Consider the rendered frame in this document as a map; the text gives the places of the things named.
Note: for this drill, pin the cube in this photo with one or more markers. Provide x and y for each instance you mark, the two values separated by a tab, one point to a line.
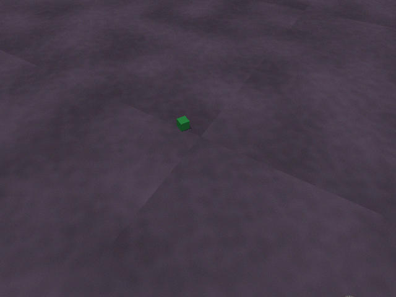
183	123

